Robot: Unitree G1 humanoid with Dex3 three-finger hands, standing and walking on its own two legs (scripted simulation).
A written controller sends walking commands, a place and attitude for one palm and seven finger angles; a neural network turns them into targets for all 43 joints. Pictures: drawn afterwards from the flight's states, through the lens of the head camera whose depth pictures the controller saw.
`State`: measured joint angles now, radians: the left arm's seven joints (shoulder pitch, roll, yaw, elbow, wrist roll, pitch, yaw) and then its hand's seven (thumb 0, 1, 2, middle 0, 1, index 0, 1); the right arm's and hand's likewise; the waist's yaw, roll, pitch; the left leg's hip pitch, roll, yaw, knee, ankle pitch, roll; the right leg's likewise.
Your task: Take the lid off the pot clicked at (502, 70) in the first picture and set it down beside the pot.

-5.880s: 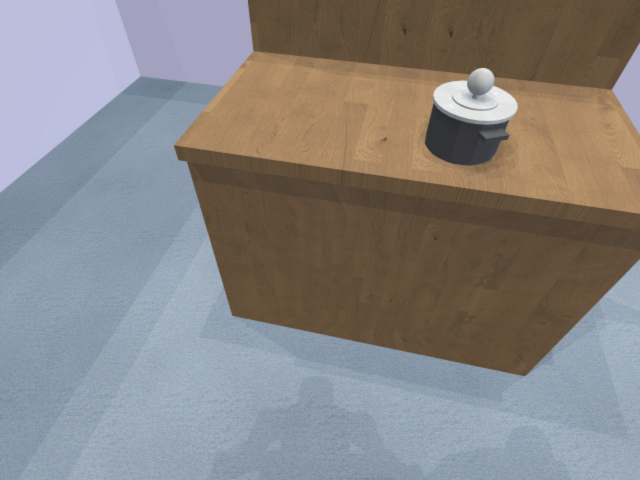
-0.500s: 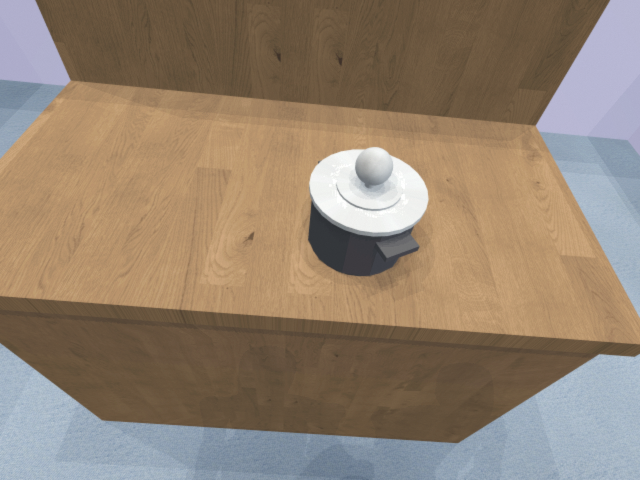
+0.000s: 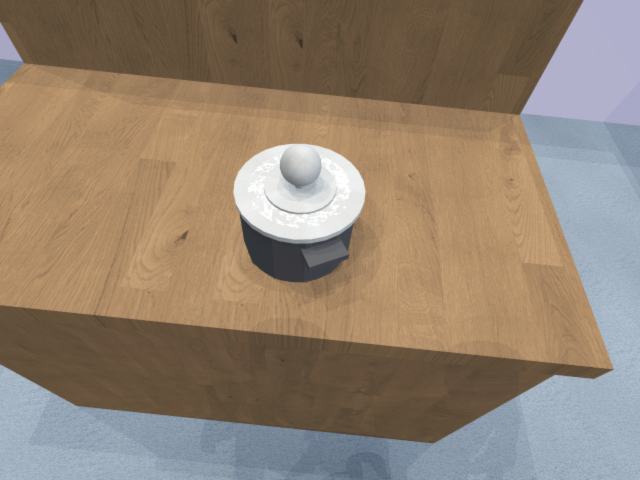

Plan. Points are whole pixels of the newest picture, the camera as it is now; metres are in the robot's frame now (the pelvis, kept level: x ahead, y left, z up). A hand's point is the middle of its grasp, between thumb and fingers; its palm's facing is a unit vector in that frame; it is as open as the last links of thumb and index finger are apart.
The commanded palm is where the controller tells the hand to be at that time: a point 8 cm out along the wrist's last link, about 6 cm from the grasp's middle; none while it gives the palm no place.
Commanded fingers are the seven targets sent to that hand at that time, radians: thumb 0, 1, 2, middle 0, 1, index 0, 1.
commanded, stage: shuffle to correct the standing spot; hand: left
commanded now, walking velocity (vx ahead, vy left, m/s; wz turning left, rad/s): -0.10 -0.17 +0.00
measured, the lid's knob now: (300, 165) +0.44 +0.06 +0.15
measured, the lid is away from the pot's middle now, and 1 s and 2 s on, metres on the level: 0.00 0.00 0.00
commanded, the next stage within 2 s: come to a stop and stand still in 0.30 s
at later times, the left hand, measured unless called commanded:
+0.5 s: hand out of the picture +0.01 +0.13 -0.18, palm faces +0.03 -0.98 -0.17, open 7.4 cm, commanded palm none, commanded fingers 0.00 0.90 0.90 -0.20 -0.30 -0.20 -0.30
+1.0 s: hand out of the picture -0.03 +0.11 -0.17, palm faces -0.02 -0.98 -0.19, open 7.4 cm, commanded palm none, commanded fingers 0.00 0.90 0.90 -0.20 -0.30 -0.20 -0.30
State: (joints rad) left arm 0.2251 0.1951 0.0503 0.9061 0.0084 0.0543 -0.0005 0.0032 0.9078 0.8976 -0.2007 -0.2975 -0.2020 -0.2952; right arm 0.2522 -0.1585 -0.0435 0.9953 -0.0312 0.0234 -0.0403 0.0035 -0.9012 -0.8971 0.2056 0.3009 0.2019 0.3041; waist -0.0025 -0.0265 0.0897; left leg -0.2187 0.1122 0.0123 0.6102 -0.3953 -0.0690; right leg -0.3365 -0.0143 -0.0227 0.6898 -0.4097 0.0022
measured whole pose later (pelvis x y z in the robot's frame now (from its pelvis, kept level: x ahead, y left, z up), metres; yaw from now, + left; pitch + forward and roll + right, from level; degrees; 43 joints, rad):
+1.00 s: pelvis -0.04 -0.07 +0.01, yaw -2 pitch +0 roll -1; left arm 0.29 0.17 0.00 1.03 0.01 0.00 0.04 0.00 0.91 0.90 -0.20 -0.30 -0.20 -0.30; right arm 0.32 -0.15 -0.03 1.01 -0.01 0.00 -0.01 0.01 -0.91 -0.90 0.20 0.30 0.20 0.30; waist -0.01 -0.02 0.07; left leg -0.30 -0.01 0.08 0.57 -0.27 0.05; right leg -0.16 -0.08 0.01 0.53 -0.36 0.01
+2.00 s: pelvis -0.05 -0.08 +0.01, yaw -3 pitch +0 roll +0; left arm 0.27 0.15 0.00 1.02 0.02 0.01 0.04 0.00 0.91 0.90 -0.20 -0.30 -0.20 -0.30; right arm 0.23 -0.18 -0.03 1.04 -0.01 0.01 -0.01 0.01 -0.91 -0.90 0.20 0.30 0.20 0.30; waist -0.01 0.02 0.09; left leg -0.29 0.02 0.10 0.53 -0.24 0.03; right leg -0.17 -0.05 0.03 0.52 -0.34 0.05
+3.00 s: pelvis -0.06 -0.12 +0.01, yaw +1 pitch -3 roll -1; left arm 0.62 0.24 0.13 -0.10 -0.03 -0.05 0.07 0.01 0.90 0.90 -1.17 -1.36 -1.17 -1.36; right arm 0.21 -0.19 0.02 0.62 0.01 -0.14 -0.08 0.01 -0.90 -0.90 0.21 0.30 0.21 0.31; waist 0.05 0.05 0.02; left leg -0.23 0.05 0.00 0.45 -0.17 -0.02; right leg -0.07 -0.01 -0.07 0.42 -0.30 0.00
